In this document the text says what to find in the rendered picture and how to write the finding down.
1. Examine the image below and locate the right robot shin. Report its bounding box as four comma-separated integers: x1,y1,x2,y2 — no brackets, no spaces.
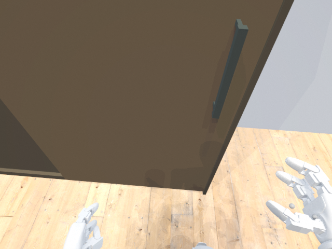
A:
196,242,207,246

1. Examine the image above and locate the right robot hand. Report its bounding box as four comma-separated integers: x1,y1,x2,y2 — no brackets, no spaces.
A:
266,157,332,244

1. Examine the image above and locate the handle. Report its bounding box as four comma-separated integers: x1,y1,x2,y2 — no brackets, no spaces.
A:
212,19,248,119

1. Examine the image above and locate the left robot hand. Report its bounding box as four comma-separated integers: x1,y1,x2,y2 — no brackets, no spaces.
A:
63,202,103,249

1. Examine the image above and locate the wardrobe door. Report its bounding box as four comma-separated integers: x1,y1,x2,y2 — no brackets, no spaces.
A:
0,99,59,173
0,0,283,191

